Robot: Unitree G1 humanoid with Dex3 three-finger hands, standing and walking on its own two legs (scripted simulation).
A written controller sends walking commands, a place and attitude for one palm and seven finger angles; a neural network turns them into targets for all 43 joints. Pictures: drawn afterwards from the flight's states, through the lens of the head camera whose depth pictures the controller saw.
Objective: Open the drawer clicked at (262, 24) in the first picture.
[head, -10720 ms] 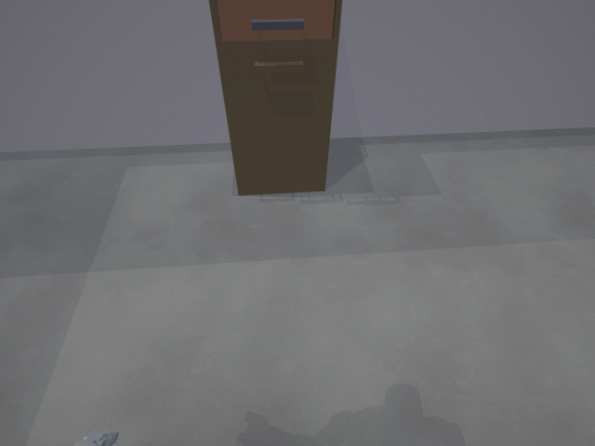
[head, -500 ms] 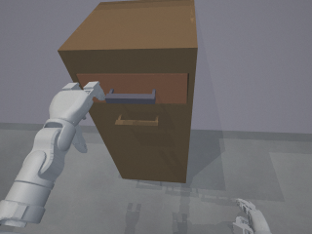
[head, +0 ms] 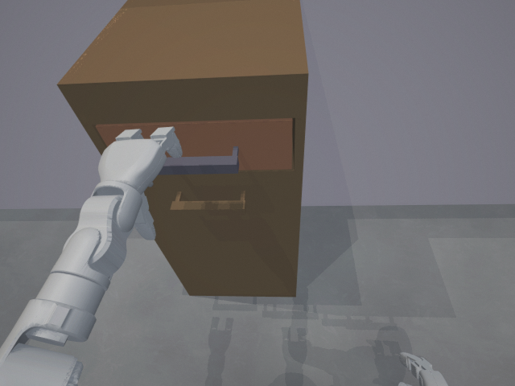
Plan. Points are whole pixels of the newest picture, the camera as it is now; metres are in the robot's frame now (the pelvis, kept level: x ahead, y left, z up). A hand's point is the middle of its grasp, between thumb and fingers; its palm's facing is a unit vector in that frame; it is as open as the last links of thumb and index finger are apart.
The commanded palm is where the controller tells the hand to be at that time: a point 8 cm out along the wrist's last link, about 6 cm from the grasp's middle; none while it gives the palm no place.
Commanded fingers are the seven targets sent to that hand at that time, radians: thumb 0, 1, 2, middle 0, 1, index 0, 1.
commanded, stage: move the hooked fingers above the handle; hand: left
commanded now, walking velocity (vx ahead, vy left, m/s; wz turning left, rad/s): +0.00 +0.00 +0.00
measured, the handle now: (196, 158) +0.52 +0.17 +0.04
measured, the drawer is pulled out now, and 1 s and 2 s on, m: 0.00 0.00 0.00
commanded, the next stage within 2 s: none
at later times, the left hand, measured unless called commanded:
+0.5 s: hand (187, 164) +0.45 +0.16 +0.10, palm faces -0.02 -0.04 -1.00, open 13.8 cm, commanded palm +0.43 +0.17 +0.16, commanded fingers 0.00 -0.50 0.30 -0.30 -1.20 -0.30 -1.20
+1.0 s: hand (191, 154) +0.47 +0.15 +0.10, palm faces +0.02 -0.04 -1.00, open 13.8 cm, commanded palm +0.44 +0.17 +0.16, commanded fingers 0.00 -0.50 0.30 -0.30 -1.20 -0.30 -1.20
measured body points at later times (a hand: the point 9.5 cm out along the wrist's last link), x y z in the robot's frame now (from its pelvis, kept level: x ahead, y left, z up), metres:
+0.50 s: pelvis +0.01 -0.01 -0.01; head +0.04 -0.05 +0.44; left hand +0.44 +0.16 +0.15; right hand +0.11 -0.28 -0.14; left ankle +0.03 +0.12 -0.73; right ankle -0.06 -0.11 -0.73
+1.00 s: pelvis +0.01 -0.01 -0.01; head +0.05 -0.05 +0.44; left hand +0.46 +0.15 +0.16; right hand +0.08 -0.28 -0.15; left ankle +0.03 +0.12 -0.73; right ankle -0.06 -0.11 -0.73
